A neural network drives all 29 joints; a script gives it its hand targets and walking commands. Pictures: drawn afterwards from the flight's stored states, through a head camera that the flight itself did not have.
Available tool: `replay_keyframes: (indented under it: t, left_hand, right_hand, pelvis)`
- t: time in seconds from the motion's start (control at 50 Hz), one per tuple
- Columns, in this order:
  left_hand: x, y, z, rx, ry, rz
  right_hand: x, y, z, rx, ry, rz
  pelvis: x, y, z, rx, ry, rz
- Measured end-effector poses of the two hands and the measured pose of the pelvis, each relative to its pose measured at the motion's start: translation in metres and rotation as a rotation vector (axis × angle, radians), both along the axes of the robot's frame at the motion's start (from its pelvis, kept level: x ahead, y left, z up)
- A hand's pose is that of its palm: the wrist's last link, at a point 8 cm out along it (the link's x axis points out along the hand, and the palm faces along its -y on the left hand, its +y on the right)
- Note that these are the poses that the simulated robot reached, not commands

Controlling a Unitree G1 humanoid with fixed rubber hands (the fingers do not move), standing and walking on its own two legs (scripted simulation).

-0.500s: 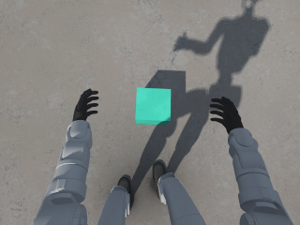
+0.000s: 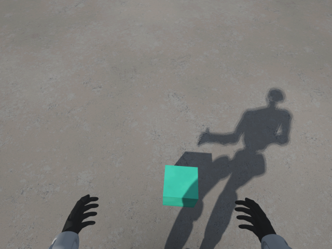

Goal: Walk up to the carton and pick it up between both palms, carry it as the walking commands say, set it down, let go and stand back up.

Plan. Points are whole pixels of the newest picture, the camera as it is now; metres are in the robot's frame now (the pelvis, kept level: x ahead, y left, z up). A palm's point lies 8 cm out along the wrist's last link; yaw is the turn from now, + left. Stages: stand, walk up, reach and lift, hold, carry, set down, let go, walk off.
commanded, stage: let go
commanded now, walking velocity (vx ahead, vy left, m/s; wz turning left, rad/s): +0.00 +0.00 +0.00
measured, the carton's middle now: (179, 186) +0.46 -0.10 -0.68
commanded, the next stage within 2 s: stand in 0.50 s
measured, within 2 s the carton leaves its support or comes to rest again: neither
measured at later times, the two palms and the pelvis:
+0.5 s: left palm (67, 237) +0.17 +0.23 -0.07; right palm (265, 225) +0.17 -0.23 -0.07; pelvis +0.01 +0.00 +0.00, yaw -1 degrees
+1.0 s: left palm out of the picture +0.13 +0.28 -0.09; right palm (288, 234) +0.15 -0.30 -0.11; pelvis +0.03 -0.02 +0.00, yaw +1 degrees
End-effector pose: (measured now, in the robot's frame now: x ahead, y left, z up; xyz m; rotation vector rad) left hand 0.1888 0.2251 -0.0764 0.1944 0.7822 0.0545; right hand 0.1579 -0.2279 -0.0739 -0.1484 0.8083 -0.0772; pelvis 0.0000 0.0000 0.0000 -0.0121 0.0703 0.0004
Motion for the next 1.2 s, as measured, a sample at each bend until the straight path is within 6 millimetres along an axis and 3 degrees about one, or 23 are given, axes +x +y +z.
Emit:
replay_keyframes:
  t: [0.18,0.5,0.6,0.7,0.78,1.2]
  left_hand:
    - [-0.023,0.016,0.009,-0.003,0.021,0.022]
    - [-0.017,0.007,0.008,-0.015,-0.013,0.051]
    - [-0.035,0.026,-0.003,0.120,0.079,0.038]
    - [-0.051,0.052,-0.003,0.199,0.141,0.080]
    - [-0.056,0.061,-0.003,0.229,0.172,0.105]
    - [-0.066,0.048,-0.015,0.200,0.255,0.157]
  right_hand:
    - [0.013,0.005,0.007,-0.013,-0.017,0.014]
    - [0.013,-0.006,0.006,-0.060,0.019,-0.009]
    - [0.004,-0.027,-0.007,-0.128,0.029,-0.007]
    - [-0.005,-0.050,-0.019,-0.162,0.078,-0.004]
    - [-0.008,-0.062,-0.025,-0.179,0.119,0.000]
    - [-0.014,-0.083,-0.032,-0.210,0.203,0.011]
  pelvis:
    - [0.009,0.011,0.002,-0.006,-0.082,0.005]
    - [0.011,0.005,-0.002,-0.002,-0.111,-0.018]
    - [0.009,0.000,-0.004,0.003,-0.080,-0.004]
    - [0.012,-0.005,-0.005,0.007,-0.064,0.004]
    - [0.017,-0.009,-0.005,0.010,-0.060,0.011]
    - [0.025,-0.024,0.000,0.008,-0.081,0.027]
